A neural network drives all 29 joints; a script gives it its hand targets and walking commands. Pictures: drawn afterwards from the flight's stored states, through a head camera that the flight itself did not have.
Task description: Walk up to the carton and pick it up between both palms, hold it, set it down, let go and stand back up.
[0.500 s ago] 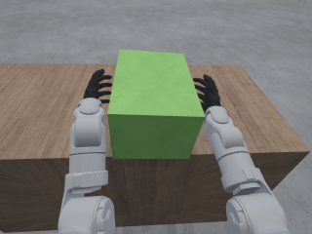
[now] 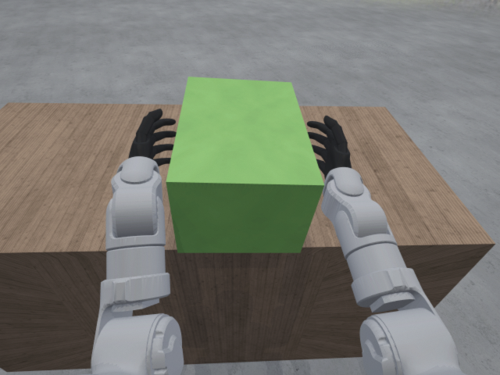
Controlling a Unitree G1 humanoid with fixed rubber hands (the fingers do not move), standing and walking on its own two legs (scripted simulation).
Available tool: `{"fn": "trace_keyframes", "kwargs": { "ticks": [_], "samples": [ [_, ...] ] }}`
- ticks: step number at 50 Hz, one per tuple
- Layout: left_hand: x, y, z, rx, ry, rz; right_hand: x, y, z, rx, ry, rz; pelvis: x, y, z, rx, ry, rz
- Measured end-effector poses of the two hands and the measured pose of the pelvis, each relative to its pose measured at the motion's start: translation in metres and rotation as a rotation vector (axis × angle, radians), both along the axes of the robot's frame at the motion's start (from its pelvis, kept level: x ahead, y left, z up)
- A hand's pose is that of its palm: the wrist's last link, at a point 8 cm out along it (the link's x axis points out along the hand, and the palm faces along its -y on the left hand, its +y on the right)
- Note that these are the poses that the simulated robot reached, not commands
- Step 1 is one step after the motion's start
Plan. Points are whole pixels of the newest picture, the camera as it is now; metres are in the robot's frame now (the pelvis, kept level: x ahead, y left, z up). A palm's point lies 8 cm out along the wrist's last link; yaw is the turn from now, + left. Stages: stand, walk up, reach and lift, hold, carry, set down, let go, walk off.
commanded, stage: hold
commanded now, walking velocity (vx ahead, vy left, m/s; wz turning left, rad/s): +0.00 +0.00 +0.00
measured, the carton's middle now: (240, 158) +0.43 +0.01 +0.15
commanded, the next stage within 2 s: set down in 1.12 s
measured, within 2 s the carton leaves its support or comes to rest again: neither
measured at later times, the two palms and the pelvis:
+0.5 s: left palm (149, 161) +0.37 +0.14 +0.20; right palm (337, 166) +0.37 -0.15 +0.18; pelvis +0.01 +0.00 +0.00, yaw +0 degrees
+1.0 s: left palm (144, 164) +0.37 +0.15 +0.20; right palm (335, 169) +0.36 -0.14 +0.18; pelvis +0.00 +0.00 +0.00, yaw +0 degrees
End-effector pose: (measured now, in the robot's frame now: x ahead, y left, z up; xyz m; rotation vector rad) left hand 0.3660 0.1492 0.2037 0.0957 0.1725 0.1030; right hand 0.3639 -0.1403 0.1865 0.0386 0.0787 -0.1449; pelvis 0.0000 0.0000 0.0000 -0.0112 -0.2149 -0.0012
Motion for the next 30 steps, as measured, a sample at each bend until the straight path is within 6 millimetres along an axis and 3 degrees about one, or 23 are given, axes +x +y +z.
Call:
{"fn": "trace_keyframes", "kwargs": {
  "ticks": [30],
  "samples": [
    [0.0047,-0.0046,-0.0039,0.006,0.005,0.001,0.0051,-0.0049,-0.0002,-0.01,0.001,0.003,0.0091,0.0025,0.0004,-0.004,0.011,-0.007]
  ]
}}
